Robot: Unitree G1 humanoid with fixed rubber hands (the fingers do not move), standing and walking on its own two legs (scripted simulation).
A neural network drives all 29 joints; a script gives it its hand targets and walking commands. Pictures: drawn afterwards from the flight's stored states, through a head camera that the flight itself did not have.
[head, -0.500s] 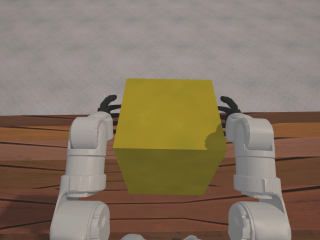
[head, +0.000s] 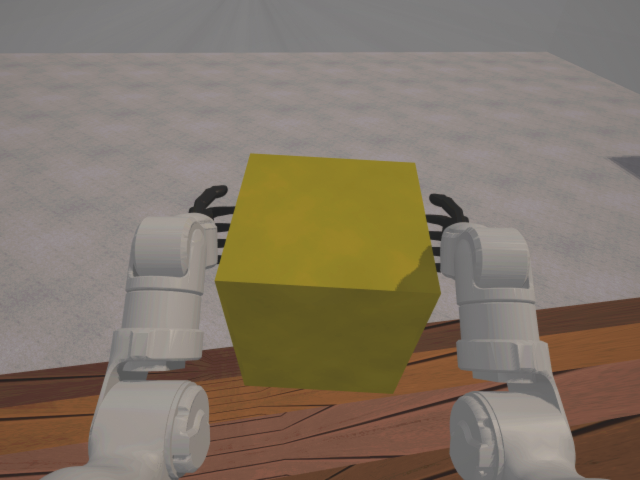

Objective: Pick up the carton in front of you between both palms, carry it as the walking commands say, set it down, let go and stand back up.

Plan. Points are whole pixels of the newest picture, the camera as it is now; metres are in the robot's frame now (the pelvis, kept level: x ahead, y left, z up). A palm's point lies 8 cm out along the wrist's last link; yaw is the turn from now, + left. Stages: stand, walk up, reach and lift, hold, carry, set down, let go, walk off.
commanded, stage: carry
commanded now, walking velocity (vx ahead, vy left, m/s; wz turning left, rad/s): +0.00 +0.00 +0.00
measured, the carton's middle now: (325, 279) +0.37 -0.02 +0.10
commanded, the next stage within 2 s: none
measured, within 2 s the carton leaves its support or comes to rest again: neither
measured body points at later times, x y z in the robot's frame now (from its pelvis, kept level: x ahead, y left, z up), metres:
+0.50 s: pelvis +0.31 +0.05 -0.17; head +0.33 +0.08 +0.28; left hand +0.67 +0.21 -0.07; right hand +0.68 -0.09 -0.06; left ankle +0.17 +0.08 -0.65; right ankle +0.37 +0.03 -0.88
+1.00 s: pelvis +0.69 +0.13 -0.38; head +0.72 +0.12 +0.06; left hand +1.05 +0.25 -0.34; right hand +1.02 -0.05 -0.34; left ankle +0.63 +0.18 -1.06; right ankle +0.76 -0.01 -1.01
